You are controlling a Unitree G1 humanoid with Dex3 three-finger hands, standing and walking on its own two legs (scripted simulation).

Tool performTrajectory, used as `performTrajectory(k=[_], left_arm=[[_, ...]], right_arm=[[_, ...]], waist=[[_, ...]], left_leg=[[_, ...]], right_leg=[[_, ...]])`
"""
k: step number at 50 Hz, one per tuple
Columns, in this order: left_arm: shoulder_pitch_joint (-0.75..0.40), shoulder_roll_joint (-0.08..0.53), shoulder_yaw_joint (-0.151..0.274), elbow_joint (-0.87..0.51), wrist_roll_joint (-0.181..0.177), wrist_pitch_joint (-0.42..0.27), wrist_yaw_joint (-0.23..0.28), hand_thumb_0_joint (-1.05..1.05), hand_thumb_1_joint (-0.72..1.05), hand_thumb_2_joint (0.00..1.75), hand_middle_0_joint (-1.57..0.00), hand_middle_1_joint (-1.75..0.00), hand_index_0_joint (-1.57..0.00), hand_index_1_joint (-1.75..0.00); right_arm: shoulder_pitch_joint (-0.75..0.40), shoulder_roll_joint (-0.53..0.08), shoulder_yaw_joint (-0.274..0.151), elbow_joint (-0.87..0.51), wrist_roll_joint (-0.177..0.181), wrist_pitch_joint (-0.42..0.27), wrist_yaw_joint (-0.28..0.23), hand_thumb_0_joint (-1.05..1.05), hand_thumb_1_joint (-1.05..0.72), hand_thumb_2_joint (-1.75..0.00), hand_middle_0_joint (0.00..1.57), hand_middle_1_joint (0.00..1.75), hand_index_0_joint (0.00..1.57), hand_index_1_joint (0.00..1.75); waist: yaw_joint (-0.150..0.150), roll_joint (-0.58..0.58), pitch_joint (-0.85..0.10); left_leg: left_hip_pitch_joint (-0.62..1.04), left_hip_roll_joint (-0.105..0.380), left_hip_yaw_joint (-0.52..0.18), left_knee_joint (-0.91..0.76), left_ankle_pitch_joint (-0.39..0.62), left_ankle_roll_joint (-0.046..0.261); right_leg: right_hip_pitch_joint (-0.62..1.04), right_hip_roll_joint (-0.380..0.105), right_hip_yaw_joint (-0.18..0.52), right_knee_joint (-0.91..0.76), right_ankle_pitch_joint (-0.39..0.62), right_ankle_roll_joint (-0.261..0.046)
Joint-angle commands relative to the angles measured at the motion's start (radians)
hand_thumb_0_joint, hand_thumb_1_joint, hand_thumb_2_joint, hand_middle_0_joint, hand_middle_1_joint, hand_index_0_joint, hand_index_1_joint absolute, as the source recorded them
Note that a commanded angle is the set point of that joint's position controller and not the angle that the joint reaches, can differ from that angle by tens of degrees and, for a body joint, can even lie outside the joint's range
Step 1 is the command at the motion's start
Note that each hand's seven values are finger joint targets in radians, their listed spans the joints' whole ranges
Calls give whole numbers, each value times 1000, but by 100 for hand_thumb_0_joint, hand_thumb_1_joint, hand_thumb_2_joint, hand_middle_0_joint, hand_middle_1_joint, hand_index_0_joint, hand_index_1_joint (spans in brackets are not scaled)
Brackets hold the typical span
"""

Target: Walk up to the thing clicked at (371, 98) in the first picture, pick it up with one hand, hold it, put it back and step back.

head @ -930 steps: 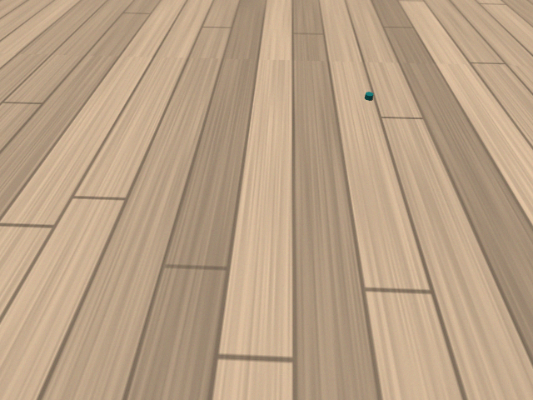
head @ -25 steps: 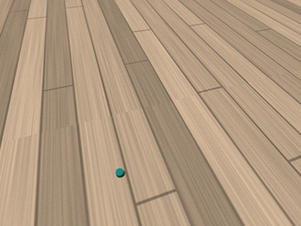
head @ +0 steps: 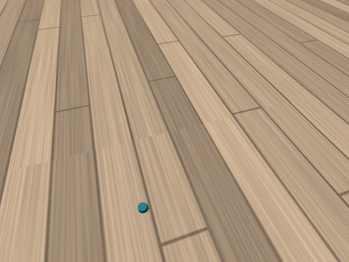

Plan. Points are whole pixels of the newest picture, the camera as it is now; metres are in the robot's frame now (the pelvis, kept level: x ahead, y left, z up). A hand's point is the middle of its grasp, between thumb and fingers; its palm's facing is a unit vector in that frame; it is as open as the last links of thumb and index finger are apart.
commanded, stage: walk up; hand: left
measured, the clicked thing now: (142, 207) +0.55 +0.21 -0.76
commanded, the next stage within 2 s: stand in 0.18 s
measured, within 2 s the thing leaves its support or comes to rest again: neither
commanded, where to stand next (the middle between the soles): +0.15 +0.00 m, yaw -3 degrees
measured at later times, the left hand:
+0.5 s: hand out of the picture +0.09 +0.25 -0.15, palm faces -0.02 -0.94 -0.34, open 7.4 cm
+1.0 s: hand out of the picture +0.04 +0.24 -0.15, palm faces -0.03 -0.94 -0.34, open 7.4 cm
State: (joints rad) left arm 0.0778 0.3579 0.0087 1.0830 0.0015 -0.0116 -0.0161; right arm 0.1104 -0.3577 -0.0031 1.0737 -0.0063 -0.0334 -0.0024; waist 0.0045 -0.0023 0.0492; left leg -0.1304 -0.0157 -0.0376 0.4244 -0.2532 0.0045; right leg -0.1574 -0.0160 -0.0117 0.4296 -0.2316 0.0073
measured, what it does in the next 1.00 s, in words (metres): stands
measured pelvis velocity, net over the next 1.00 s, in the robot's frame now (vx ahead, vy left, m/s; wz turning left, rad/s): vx -0.02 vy -0.01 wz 0.00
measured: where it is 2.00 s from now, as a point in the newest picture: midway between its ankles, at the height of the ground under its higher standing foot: outside the picture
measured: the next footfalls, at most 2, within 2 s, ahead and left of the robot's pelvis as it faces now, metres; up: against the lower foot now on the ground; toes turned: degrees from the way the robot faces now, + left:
left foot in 1.48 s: -0.05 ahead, +0.14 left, +0.00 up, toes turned -1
right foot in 1.90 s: -0.16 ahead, -0.10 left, +0.00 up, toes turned -3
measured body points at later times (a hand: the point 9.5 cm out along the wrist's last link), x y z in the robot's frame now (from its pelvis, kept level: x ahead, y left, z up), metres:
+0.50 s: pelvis -0.01 +0.00 +0.01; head +0.00 +0.00 +0.46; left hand +0.09 +0.30 -0.12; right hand +0.08 -0.30 -0.13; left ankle -0.01 +0.12 -0.74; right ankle +0.00 -0.12 -0.74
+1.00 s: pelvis -0.02 -0.01 +0.01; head -0.01 -0.02 +0.46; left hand +0.04 +0.29 -0.13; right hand +0.04 -0.31 -0.13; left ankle -0.01 +0.12 -0.74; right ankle +0.00 -0.12 -0.74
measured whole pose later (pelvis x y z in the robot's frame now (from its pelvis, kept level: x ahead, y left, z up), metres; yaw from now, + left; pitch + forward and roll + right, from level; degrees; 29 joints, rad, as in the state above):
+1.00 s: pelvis -0.02 -0.01 +0.01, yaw +0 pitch -2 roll +0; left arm 0.12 0.35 0.00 1.16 0.01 -0.01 -0.01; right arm 0.12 -0.35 0.00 1.15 -0.01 -0.01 0.01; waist 0.00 0.01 0.05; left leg -0.12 0.00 -0.04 0.32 -0.17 -0.01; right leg -0.14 0.00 -0.02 0.33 -0.15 0.00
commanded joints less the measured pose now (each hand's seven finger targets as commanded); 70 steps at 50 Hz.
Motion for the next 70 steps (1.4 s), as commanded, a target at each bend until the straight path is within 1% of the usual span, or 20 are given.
performTrajectory(k=[1, 8, 9, 13, 18, 22, 23, 27, 41, 45, 51, 58, 59, 61, 63, 64, 65, 66, 68, 70], left_arm=[[-54, 208, 44, -35, 0, -25, 15, 0, 90, 90, -20, -30, -20, -30], [-70, 208, 42, -21, 3, -25, 17, 0, 90, 90, -20, -30, -20, -30], [-82, 206, 38, -16, -1, -25, 20, 0, 90, 90, -20, -30, -20, -30], [-69, 204, 39, -2, -4, -25, 25, 0, 90, 90, -20, -30, -20, -30], [-70, 205, 36, 8, -1, -23, 25, 0, 90, 90, -20, -30, -20, -30], [-72, 206, 37, 12, 2, -23, 25, 0, 90, 90, -20, -30, -20, -30], [-58, 198, 33, 16, -2, -23, 24, 0, 90, 90, -20, -30, -20, -30], [-62, 202, 33, 18, 3, -22, 21, 0, 90, 90, -20, -30, -20, -30], [-39, 215, 32, 12, 5, -25, 21, 0, 90, 90, -20, -30, -20, -30], [-19, 212, 29, 13, 5, -28, 20, 0, 90, 90, -20, -30, -20, -30], [-20, 214, 29, 10, 4, -23, 19, 0, 90, 90, -20, -30, -20, -30], [-6, 204, 25, 10, 2, -25, 19, 0, 90, 90, -20, -30, -20, -30], [-13, 262, 78, -16, -8, -10, 30, 0, 90, 90, -20, -30, -20, -30], [8, 261, 85, -50, -13, -1, 37, 0, 90, 90, -20, -30, -20, -30], [-2, 280, 98, -85, -12, 9, 38, 0, 90, 90, -20, -30, -20, -30], [-39, 287, 100, -112, -7, 15, 38, 0, 90, 90, -20, -30, -20, -30], [-68, 288, 101, -137, 1, 19, 41, 0, 90, 90, -20, -30, -20, -30], [-81, 291, 102, -164, 13, 24, 44, 0, 90, 90, -20, -30, -20, -30], [-87, 284, 101, -191, 25, 28, 48, 0, 90, 90, -20, -30, -20, -30], [-107, 285, 99, -227, 34, 31, 54, 0, 90, 90, -20, -30, -20, -30]], right_arm=[[-48, -215, -49, -46, -3, -20, -10, 0, -90, -90, 20, 30, 20, 30], [-57, -212, -46, -30, -2, -18, -9, 0, -90, -90, 20, 30, 20, 30], [-89, -204, -40, -28, 1, -15, -11, 0, -90, -90, 20, 30, 20, 30], [-82, -217, -40, -12, 4, -13, -12, 0, -90, -90, 20, 30, 20, 30], [-84, -204, -33, -1, 4, -7, -10, 0, -90, -90, 20, 30, 20, 30], [-71, -205, -32, 9, 2, -6, -11, 0, -90, -90, 20, 30, 20, 30], [-97, -206, -33, 8, 4, -6, -8, 0, -90, -90, 20, 30, 20, 30], [-85, -207, -30, 15, 0, -5, -6, 0, -90, -90, 20, 30, 20, 30], [-47, -204, -33, 19, -4, 0, 1, 0, -90, -90, 20, 30, 20, 30], [-42, -203, -30, 21, -2, 1, 2, 0, -90, -90, 20, 30, 20, 30], [-22, -202, -28, 25, -4, 3, 0, 0, -90, -90, 20, 30, 20, 30], [-22, -208, -24, 22, -1, 0, -2, 0, -90, -90, 20, 30, 20, 30], [-59, -254, -49, 22, -2, 20, -6, 0, -90, -90, 20, 30, 20, 30], [-21, -227, -49, -3, 12, 31, -9, 0, -90, -90, 20, 30, 20, 30], [1, -216, -55, -30, 13, 44, -10, 0, -90, -90, 20, 30, 20, 30], [14, -211, -60, -41, 10, 52, -9, 0, -90, -90, 20, 30, 20, 30], [34, -202, -63, -48, 6, 62, -10, 0, -90, -90, 20, 30, 20, 30], [58, -209, -71, -57, -2, 74, -8, 0, -90, -90, 20, 30, 20, 30], [69, -207, -81, -85, 1, 83, -4, 0, -90, -90, 20, 30, 20, 30], [114, -213, -87, -103, 2, 78, -4, 0, -90, -90, 20, 30, 20, 30]], waist=[[2, 9, -82], [-2, -5, -102], [4, -6, -80], [-1, 13, -123], [-4, 5, -111], [-9, 1, -120], [3, 10, -98], [-5, 9, -58], [-10, -20, -59], [-8, -9, -62], [-9, -2, -48], [-3, 6, -67], [9, -15, 58], [3, -43, -50], [0, -83, -143], [-7, -128, -151], [-11, -168, -145], [-9, -200, -125], [-19, -182, -103], [-33, -197, -110]], left_leg=[[-32, 118, -79, -85, 226, 41], [-3, 118, -68, -91, 255, 36], [5, 137, -98, -111, 344, 23], [50, 142, -86, -109, 405, 18], [36, 135, -80, -142, 302, 15], [31, 137, -79, -152, 305, 12], [42, 132, -82, -152, 272, 11], [7, 132, -88, -183, 146, 12], [-6, 125, -93, -167, 88, 18], [-8, 126, -91, -156, 105, 19], [-32, 123, -96, -164, 62, 17], [-24, 127, -97, -156, 142, 15], [-87, 108, -99, -52, 317, 27], [-56, 86, -60, 64, 378, 30], [-42, 41, -26, 185, 286, 24], [-61, 6, 0, 273, 113, 16], [-93, -22, 10, 366, -132, 17], [-107, -25, -2, 482, -275, 25], [-139, -3, -45, 543, -306, 39], [-149, 28, -27, 426, -239, 36]], right_leg=[[83, -93, 86, -64, 189, -43], [105, -101, 90, -80, 238, -38], [87, -109, 100, -86, 289, -33], [132, -112, 97, -101, 344, -25], [122, -109, 95, -130, 261, -19], [135, -111, 95, -128, 267, -24], [102, -109, 96, -145, 236, -22], [70, -105, 101, -162, 131, -21], [32, -110, 116, -186, 33, -26], [41, -115, 121, -181, 83, -25], [32, -107, 118, -177, 13, -28], [62, -111, 108, -158, 121, -28], [-22, -107, 120, -76, 358, -36], [23, -136, 124, -34, 502, -78], [22, -201, 182, -32, 548, -143], [2, -251, 218, -44, 550, -180], [-28, -309, 258, -43, 572, -230], [-99, -351, 291, -51, 532, -268], [-136, -335, 256, -7, 522, -274], [-105, -298, 238, 50, 514, -216]])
